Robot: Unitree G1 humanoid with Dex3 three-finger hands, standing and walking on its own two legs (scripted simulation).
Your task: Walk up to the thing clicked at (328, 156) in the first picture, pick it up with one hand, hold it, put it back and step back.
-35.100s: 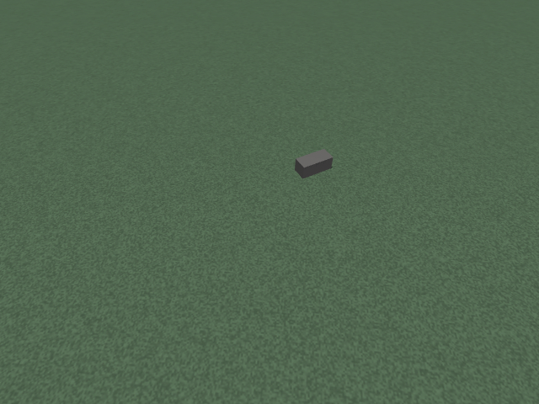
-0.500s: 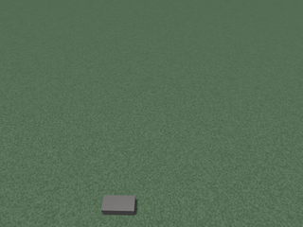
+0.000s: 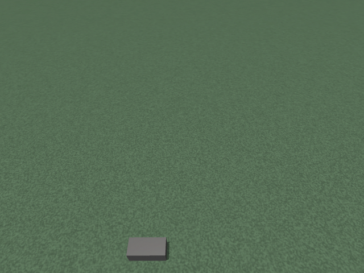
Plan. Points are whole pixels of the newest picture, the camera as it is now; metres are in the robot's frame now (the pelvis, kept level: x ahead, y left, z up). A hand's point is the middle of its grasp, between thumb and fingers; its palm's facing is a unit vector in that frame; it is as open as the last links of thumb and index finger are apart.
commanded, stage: stand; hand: left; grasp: from above
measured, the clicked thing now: (147, 249) +0.44 +0.20 -0.74
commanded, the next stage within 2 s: step back in 1.62 s
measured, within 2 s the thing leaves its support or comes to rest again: neither
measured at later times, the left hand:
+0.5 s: hand out of the picture +0.08 +0.21 -0.17, palm faces +0.00 -0.96 -0.28, open 7.4 cm
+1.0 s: hand out of the picture +0.05 +0.19 -0.18, palm faces -0.01 -0.97 -0.23, open 7.4 cm
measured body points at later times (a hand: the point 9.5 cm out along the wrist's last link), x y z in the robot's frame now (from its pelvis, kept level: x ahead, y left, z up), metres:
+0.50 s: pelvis +0.02 -0.01 +0.00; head +0.02 -0.01 +0.45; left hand +0.08 +0.26 -0.14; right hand +0.06 -0.28 -0.15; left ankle +0.03 +0.11 -0.75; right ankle +0.02 -0.13 -0.75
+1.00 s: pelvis +0.03 +0.00 +0.00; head +0.03 -0.01 +0.45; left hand +0.05 +0.24 -0.16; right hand +0.04 -0.25 -0.16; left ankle +0.03 +0.11 -0.75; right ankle +0.02 -0.13 -0.75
